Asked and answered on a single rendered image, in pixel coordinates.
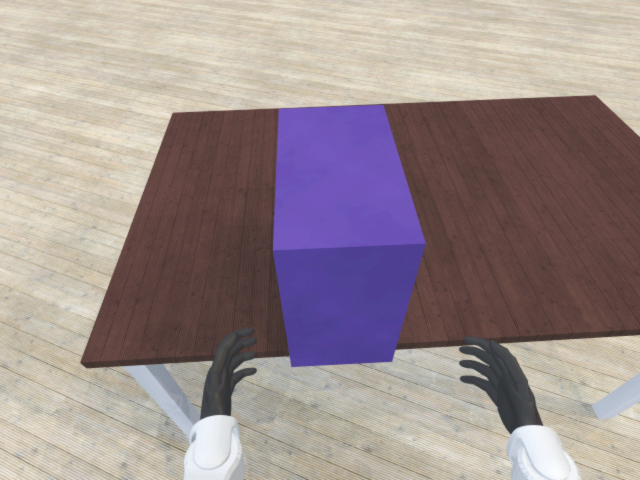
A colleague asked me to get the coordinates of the robot left forearm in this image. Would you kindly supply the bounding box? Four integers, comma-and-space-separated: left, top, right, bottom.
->
183, 415, 245, 480

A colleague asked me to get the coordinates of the robot left hand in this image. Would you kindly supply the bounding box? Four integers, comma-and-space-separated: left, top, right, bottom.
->
200, 328, 257, 420

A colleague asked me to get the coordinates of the robot right hand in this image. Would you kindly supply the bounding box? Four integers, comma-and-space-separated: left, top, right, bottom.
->
459, 336, 543, 434

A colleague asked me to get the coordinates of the table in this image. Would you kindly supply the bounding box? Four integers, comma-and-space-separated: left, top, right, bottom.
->
80, 95, 640, 438

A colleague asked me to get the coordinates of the robot right forearm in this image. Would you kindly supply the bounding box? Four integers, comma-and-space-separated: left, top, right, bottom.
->
506, 425, 581, 480

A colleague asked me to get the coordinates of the carton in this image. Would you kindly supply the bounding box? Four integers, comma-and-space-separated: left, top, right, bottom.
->
273, 105, 426, 367

